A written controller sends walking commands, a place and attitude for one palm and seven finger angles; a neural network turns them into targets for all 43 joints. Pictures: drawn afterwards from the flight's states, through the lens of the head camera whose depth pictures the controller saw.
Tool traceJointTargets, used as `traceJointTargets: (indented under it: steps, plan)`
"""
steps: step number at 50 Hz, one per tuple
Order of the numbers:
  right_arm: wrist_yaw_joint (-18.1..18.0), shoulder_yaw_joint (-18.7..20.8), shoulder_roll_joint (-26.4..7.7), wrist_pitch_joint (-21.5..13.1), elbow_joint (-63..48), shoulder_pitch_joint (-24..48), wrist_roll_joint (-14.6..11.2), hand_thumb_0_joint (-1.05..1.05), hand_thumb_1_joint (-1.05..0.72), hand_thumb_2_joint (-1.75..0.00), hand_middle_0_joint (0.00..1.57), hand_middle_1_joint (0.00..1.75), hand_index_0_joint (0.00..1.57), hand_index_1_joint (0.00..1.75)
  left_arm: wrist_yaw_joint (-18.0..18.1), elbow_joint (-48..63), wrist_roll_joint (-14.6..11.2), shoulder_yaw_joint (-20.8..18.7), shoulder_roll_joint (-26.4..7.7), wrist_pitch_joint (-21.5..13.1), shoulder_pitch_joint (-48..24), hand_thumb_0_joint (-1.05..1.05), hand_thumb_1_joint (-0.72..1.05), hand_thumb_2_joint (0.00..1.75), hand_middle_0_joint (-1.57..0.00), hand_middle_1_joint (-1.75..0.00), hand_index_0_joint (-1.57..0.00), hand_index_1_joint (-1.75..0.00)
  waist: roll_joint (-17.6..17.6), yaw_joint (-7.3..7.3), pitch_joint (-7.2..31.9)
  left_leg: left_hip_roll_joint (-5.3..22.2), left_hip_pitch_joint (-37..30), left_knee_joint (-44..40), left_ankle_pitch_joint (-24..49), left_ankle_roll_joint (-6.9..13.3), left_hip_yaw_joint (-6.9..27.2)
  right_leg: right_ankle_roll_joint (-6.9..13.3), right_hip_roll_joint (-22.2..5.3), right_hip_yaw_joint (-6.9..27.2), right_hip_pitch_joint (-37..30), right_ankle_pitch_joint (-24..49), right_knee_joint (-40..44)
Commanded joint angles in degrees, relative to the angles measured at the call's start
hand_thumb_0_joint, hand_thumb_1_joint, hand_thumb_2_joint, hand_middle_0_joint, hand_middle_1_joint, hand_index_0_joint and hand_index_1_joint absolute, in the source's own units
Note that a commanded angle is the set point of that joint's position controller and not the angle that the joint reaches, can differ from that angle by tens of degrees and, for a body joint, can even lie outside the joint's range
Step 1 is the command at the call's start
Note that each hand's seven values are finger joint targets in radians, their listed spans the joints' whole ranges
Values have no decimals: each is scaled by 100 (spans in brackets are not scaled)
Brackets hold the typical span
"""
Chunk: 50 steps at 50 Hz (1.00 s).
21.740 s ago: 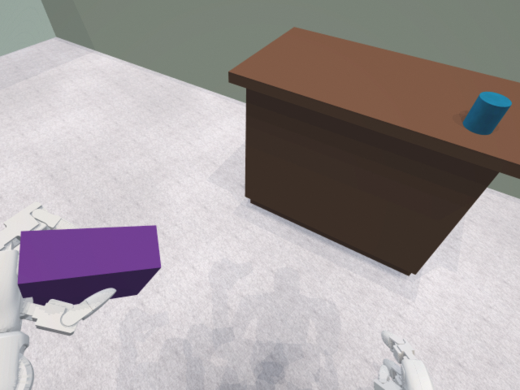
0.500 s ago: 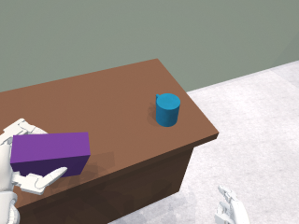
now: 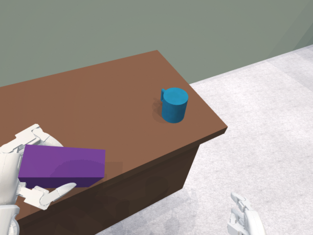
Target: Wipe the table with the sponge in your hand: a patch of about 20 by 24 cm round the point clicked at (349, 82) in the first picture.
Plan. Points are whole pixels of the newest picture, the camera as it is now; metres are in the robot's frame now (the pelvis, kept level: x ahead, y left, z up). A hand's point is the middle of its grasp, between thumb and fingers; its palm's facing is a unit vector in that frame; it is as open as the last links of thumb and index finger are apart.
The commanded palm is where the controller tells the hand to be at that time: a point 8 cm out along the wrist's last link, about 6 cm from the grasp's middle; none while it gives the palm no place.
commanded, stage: come to a stop and stand still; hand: left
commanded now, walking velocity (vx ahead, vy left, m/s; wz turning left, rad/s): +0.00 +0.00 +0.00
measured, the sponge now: (74, 170) +0.22 +0.18 +0.12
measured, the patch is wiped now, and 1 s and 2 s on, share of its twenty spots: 0.00 0.00 0.00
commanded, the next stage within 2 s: look again from close up in 1.18 s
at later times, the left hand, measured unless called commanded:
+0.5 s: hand (7, 168) +0.21 +0.28 +0.15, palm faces +0.37 -0.85 -0.37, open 9.5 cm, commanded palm +0.14 +0.31 +0.18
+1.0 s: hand (10, 161) +0.22 +0.28 +0.15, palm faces +0.36 -0.84 -0.40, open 9.5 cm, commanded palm +0.16 +0.30 +0.18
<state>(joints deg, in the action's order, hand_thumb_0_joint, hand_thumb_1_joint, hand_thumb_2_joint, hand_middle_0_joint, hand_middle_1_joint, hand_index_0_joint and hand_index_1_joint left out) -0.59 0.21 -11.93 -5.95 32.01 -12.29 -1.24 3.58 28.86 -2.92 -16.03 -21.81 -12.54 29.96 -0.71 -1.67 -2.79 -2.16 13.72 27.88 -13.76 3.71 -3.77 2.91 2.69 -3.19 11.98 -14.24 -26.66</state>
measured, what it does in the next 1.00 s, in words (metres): stands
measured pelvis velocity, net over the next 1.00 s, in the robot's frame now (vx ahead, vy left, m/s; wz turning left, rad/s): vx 0.01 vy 0.02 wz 0.01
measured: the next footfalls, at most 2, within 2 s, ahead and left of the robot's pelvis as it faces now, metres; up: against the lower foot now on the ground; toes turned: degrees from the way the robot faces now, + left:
none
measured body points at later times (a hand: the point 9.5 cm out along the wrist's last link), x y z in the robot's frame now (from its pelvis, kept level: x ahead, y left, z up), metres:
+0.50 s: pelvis -0.02 +0.03 +0.00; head -0.01 +0.05 +0.45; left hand +0.18 +0.32 +0.17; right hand +0.17 -0.18 -0.05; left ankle +0.01 +0.07 -0.74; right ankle +0.00 -0.08 -0.74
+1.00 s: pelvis +0.01 +0.02 +0.00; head +0.03 +0.05 +0.45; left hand +0.20 +0.33 +0.17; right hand +0.17 -0.20 -0.07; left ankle +0.01 +0.07 -0.74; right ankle +0.00 -0.08 -0.74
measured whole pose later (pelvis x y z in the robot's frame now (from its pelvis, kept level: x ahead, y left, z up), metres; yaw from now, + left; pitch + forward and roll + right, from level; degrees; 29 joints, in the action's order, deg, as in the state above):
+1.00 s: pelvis +0.01 +0.02 +0.00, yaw +1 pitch +0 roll -1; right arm -1.5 -2.0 -10.5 -8.4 33.6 -13.9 -0.9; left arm 3.9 23.0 -2.2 -21.6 -23.6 -13.8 23.4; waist -2.8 1.6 -2.9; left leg -3.4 13.8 27.8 -14.1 5.2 -3.4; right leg 1.4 1.4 -3.5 11.6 -14.5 -26.2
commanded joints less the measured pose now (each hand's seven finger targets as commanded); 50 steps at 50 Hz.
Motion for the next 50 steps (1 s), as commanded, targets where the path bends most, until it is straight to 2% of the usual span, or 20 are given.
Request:
traceJointTargets:
  steps: [1,3,4,9,14,16,18,23,28,29,30,31,32,33,35,37,41,43,48,50]
  plan:
    - [-236,166,-668,-273,-990,646,5,0,-90,-90,20,30,20,30,370,1011,-184,-1613,-1365,-362,-859,0,10,130,-120,-160,-120,-160,623,251,753,778,136,-791,529,-166,1127,-111,-643,661,-340,437,328]
    - [-239,127,-657,-336,-928,654,2,0,-90,-90,20,30,20,30,342,996,-129,-1563,-1416,-373,-1127,0,10,130,-120,-160,-120,-160,924,273,711,811,159,-862,248,-117,1056,-134,-593,612,-385,416,320]
    - [-240,114,-670,-371,-873,574,37,0,-90,-90,20,30,20,30,312,939,-114,-1344,-1200,-397,-1323,0,10,130,-120,-160,-120,-160,956,262,690,858,228,-984,45,-128,1154,-133,-580,535,-430,299,322]
    - [-137,112,-719,-588,-736,540,49,0,-90,-90,20,30,20,30,261,812,72,-497,-514,-359,-1618,0,10,130,-120,-160,-120,-160,555,275,662,984,102,-1271,-501,-141,1247,-184,-450,495,-405,173,333]
    - [-107,96,-719,-558,-717,578,75,0,-90,-90,20,30,20,30,314,564,221,-516,-536,-280,-1755,0,10,130,-120,-160,-120,-160,464,294,369,967,585,-1580,-1389,-195,1306,-207,-379,497,-480,12,313]
    - [-128,120,-718,-528,-765,550,102,0,-90,-90,20,30,20,30,343,684,239,-783,-770,-296,-1831,0,10,130,-120,-160,-120,-160,495,309,425,956,666,-1611,-1453,-220,1352,-195,-375,529,-624,54,345]
    - [-124,106,-681,-512,-815,619,84,0,-90,-90,20,30,20,30,353,739,233,-1090,-1037,-308,-1702,0,10,130,-120,-160,-120,-160,572,322,478,885,660,-1536,-1286,-228,1243,-201,-359,498,-721,151,384]
    - [-127,68,-635,-528,-904,664,104,0,-90,-90,20,30,20,30,301,1011,130,-1082,-993,-378,-1442,0,10,130,-120,-160,-120,-160,770,319,697,811,231,-1328,-342,-374,1161,-158,-403,461,-664,428,451]
    - [-92,80,-679,-542,-874,619,100,0,-90,-90,20,30,20,30,276,1092,96,-940,-858,-371,-1152,0,10,130,-120,-160,-120,-160,655,305,1009,778,-368,-1016,1017,-542,1038,-145,-403,409,-582,891,407]
    - [-8,48,-1031,-784,-785,-166,470,0,-90,-90,20,30,20,30,295,2922,1166,-4091,-5491,-1063,-7530,0,10,130,-120,-160,-120,-160,431,219,105,885,753,-254,1056,-72,820,-402,-515,544,407,900,324]
    - [-47,-199,-130,-730,-491,499,201,0,-90,-90,20,30,20,30,29,-1038,440,-1794,-1712,-745,-3768,0,10,130,-120,-160,-120,-160,442,320,1191,703,-303,-491,1419,-137,1077,66,-764,479,566,107,358]
    - [-94,120,-568,-743,-703,327,170,0,-90,-90,20,30,20,30,18,-593,145,-1407,-1283,-677,-2117,0,10,130,-120,-160,-120,-160,501,453,874,793,-449,-599,1253,-312,937,70,-640,956,72,529,598]
    - [-43,197,-736,-753,-745,85,96,0,-90,-90,20,30,20,30,21,-421,38,-1098,-899,-599,-1872,0,10,130,-120,-160,-120,-160,894,337,1161,756,-404,-753,1136,-405,1042,73,-617,959,-278,487,339]
    - [68,222,-668,-765,-734,272,8,0,-90,-90,20,30,20,30,-42,-237,-44,-744,-471,-622,-1457,0,10,130,-120,-160,-120,-160,1479,381,1382,831,-752,-715,1449,-472,951,-3,-511,619,-87,445,-49]
    - [174,250,-747,-654,-803,243,46,0,-90,-90,20,30,20,30,-17,621,-31,-725,-600,-646,-1105,0,10,130,-120,-160,-120,-160,1167,397,1329,1061,-371,-902,1212,-379,1158,-97,-492,439,-293,185,-165]
    - [189,221,-724,-630,-872,375,20,0,-90,-90,20,30,20,30,48,893,-22,-745,-676,-606,-807,0,10,130,-120,-160,-120,-160,403,406,1150,1034,88,-1015,545,-322,1162,-152,-507,480,-527,322,-39]
    - [22,171,-724,-572,-925,510,20,0,-90,-90,20,30,20,30,219,902,-51,-1351,-1156,-567,-825,0,10,130,-120,-160,-120,-160,-398,364,951,880,308,-970,225,-389,1121,-188,-528,418,-585,393,157]
    - [-92,133,-720,-537,-900,643,12,0,-90,-90,20,30,20,30,291,985,-43,-1737,-1572,-575,-1150,0,10,130,-120,-160,-120,-160,-150,332,859,763,227,-877,179,-323,1021,-173,-548,531,-450,429,217]
    - [-181,72,-626,-621,-816,603,16,0,-90,-90,20,30,20,30,256,1197,-37,-1360,-1292,-644,-1758,0,10,130,-120,-160,-120,-160,987,292,1004,695,-206,-645,950,-308,901,-99,-578,622,-416,943,204]
    - [-153,96,-658,-666,-778,469,42,0,-90,-90,20,30,20,30,241,1332,-18,-1065,-1064,-651,-1726,0,10,130,-120,-160,-120,-160,970,291,1176,710,-433,-495,1651,-359,945,-84,-579,579,-506,1241,203]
